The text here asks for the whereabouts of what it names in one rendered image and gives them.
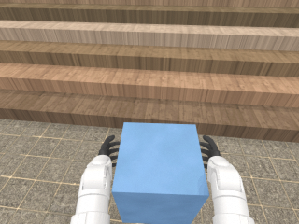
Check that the right robot forearm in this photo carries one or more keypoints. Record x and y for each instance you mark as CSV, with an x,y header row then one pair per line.
x,y
228,194

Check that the robot right hand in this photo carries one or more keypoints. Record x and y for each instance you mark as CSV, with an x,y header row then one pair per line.
x,y
212,149

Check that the robot left hand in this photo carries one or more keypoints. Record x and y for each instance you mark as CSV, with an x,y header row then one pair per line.
x,y
105,148

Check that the carton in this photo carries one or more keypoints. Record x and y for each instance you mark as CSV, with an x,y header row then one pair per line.
x,y
160,176

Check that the left robot forearm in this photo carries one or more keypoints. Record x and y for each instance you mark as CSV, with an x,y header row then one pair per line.
x,y
94,193

